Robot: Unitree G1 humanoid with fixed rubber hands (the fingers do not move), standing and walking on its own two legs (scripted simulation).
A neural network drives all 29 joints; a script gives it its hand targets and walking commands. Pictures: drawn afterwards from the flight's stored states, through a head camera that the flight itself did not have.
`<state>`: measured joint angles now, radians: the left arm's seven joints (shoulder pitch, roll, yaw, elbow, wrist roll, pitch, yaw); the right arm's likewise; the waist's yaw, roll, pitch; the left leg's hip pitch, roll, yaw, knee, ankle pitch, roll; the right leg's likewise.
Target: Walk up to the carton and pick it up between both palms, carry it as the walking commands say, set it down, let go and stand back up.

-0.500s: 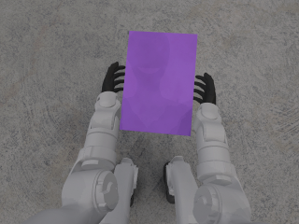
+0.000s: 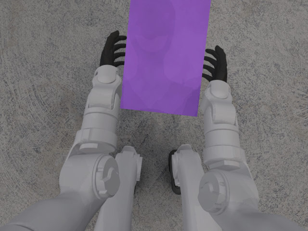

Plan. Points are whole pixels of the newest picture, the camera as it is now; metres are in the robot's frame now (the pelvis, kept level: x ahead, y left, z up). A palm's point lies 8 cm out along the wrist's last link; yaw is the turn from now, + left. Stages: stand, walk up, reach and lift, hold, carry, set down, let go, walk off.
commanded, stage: set down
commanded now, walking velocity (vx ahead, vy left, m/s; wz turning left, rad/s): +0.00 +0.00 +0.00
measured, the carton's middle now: (164, 66) +0.52 -0.02 -0.18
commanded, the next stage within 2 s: none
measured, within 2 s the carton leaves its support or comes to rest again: rests again in 1.64 s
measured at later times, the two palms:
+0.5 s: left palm (115, 68) +0.51 +0.11 -0.17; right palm (205, 80) +0.47 -0.14 -0.18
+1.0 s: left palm (122, 69) +0.54 +0.11 -0.27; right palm (198, 81) +0.50 -0.15 -0.27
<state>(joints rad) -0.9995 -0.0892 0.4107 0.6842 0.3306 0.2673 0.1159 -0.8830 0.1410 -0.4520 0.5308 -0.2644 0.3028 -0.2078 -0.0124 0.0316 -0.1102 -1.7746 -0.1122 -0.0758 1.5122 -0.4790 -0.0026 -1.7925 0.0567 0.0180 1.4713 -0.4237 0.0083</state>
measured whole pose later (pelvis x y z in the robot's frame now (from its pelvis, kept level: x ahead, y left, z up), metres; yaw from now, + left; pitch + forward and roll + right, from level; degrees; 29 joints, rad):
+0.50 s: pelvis +0.00 +0.00 -0.05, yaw -1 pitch +49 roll -2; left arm -1.15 -0.04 0.41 0.68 0.32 0.27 0.12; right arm -1.03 0.11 -0.48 0.53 -0.24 0.29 -0.21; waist -0.01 0.03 -0.05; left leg -2.01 -0.12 -0.08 1.67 -0.51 -0.01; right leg -2.02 0.07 0.02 1.61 -0.45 0.03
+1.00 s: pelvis -0.01 +0.00 -0.10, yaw -1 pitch +47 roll -3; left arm -1.38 0.05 0.41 0.68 0.30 0.30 0.10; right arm -1.25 0.04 -0.48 0.54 -0.20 0.29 -0.21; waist -0.01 0.03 0.21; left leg -2.13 -0.13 -0.08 1.87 -0.55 -0.02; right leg -2.14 0.08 0.00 1.81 -0.48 0.03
